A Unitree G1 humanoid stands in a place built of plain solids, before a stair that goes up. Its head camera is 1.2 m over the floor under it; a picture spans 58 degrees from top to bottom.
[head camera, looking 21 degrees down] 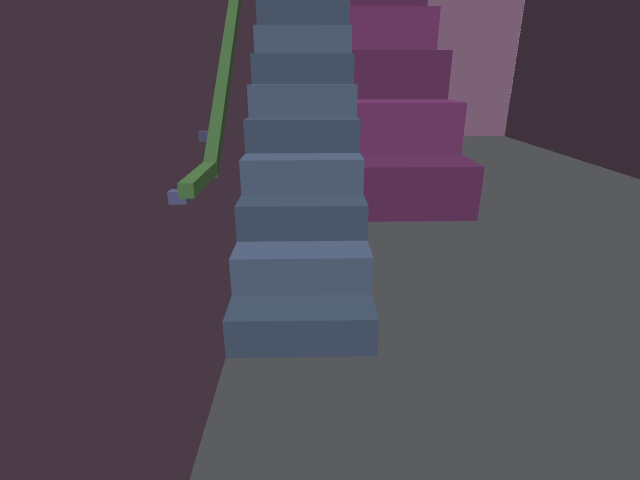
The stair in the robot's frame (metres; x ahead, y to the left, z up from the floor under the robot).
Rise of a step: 0.19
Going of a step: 0.24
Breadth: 0.69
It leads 1 degrees to the left of straight ahead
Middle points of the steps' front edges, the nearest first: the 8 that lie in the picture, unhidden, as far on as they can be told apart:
1.64 0.08 0.19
1.89 0.09 0.38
2.12 0.09 0.57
2.37 0.10 0.76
2.61 0.10 0.95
2.84 0.11 1.14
3.08 0.11 1.33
3.32 0.12 1.52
